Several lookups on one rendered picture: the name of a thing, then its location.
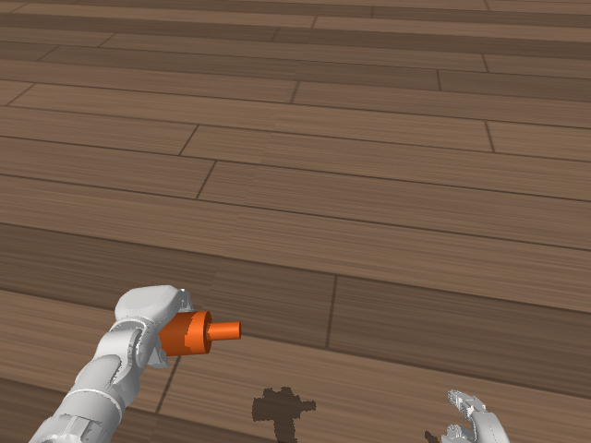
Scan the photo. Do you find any left robot arm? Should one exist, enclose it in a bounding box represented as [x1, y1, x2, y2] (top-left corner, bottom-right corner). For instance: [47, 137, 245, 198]
[29, 316, 158, 443]

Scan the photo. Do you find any left robot hand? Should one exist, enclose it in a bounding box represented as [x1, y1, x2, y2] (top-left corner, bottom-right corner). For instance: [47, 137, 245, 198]
[115, 285, 194, 368]

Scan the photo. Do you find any right robot hand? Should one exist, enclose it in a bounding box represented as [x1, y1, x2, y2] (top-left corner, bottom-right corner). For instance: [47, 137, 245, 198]
[441, 389, 511, 443]

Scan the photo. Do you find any bottle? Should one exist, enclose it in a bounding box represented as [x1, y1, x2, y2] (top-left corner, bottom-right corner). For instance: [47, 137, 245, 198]
[115, 311, 241, 356]

